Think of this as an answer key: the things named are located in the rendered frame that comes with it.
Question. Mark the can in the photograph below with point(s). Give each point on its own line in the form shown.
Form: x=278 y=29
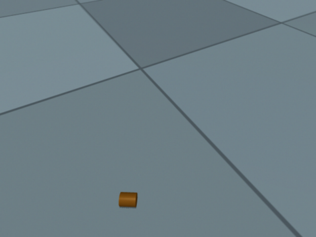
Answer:
x=127 y=199

